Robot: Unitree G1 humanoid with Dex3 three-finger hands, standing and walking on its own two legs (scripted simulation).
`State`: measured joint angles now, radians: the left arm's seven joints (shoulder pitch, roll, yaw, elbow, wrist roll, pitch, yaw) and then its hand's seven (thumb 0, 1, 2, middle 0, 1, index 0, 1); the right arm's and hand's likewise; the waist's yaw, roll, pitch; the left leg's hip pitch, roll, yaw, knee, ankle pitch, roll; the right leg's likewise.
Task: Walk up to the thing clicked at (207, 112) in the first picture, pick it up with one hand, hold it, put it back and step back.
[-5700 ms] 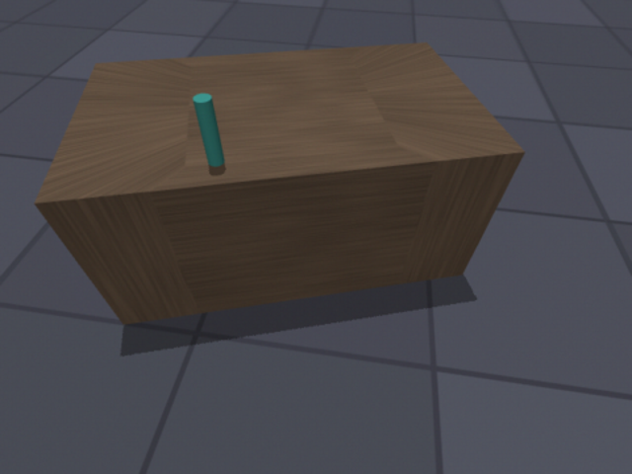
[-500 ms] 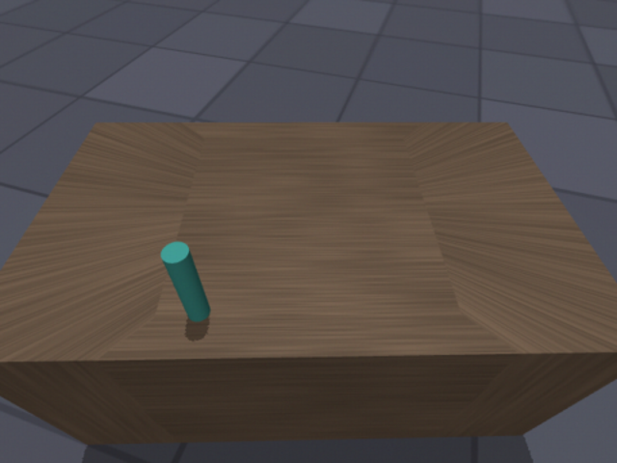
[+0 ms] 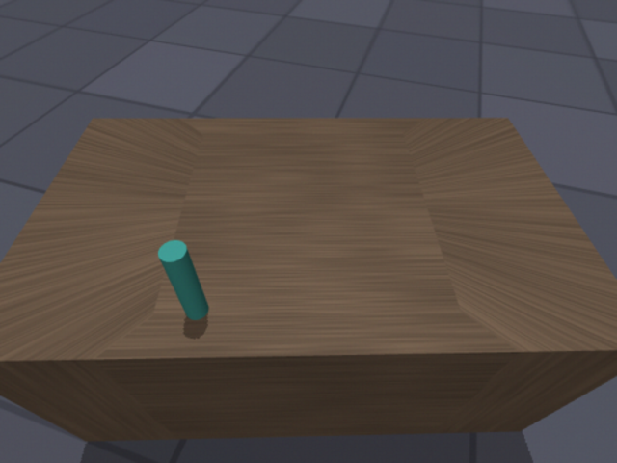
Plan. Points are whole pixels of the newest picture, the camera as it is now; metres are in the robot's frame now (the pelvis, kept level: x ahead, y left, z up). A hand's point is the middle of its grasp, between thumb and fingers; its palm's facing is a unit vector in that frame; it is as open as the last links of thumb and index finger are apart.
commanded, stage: stand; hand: left
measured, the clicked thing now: (186, 283) +0.42 +0.22 -0.09
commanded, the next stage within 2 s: rise first in 0.72 s
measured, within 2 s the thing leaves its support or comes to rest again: neither
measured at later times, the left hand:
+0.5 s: hand out of the picture +0.08 +0.25 -0.16, palm faces -0.03 -0.94 -0.34, open 7.3 cm
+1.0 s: hand out of the picture +0.15 +0.24 -0.14, palm faces +0.13 -0.94 -0.31, open 9.5 cm
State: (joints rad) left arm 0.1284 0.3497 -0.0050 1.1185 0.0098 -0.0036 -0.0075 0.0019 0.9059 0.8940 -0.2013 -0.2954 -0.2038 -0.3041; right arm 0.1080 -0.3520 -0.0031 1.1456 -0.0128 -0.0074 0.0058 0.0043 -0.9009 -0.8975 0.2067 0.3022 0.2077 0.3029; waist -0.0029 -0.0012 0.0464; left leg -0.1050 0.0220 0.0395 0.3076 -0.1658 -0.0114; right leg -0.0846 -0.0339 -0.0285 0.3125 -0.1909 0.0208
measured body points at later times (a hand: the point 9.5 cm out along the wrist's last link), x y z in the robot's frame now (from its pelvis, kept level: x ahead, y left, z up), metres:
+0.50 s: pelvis +0.00 +0.00 +0.00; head +0.01 +0.00 +0.45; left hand +0.08 +0.30 -0.13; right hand +0.08 -0.30 -0.13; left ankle +0.00 +0.12 -0.75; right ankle -0.01 -0.13 -0.75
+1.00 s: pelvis -0.01 +0.00 -0.01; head +0.04 +0.00 +0.44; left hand +0.14 +0.29 -0.12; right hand +0.14 -0.29 -0.12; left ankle +0.00 +0.12 -0.75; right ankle -0.01 -0.13 -0.75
